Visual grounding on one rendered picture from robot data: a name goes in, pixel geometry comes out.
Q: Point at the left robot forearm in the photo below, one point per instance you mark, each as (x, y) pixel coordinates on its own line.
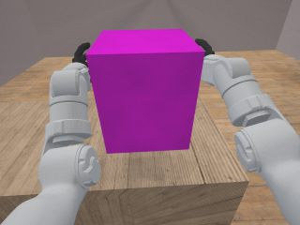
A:
(68, 102)

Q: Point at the robot left hand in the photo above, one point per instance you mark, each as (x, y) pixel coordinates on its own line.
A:
(79, 57)

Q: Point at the right robot forearm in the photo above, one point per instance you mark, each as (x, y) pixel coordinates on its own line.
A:
(246, 102)

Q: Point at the robot left upper arm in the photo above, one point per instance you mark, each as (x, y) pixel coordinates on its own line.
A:
(65, 174)

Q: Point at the robot right hand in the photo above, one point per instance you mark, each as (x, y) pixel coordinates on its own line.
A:
(205, 45)

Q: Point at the carton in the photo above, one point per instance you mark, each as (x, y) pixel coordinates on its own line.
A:
(146, 84)

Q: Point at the pedestal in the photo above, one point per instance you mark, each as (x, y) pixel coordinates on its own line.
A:
(202, 185)

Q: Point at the robot right upper arm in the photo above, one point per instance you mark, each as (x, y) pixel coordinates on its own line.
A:
(272, 150)

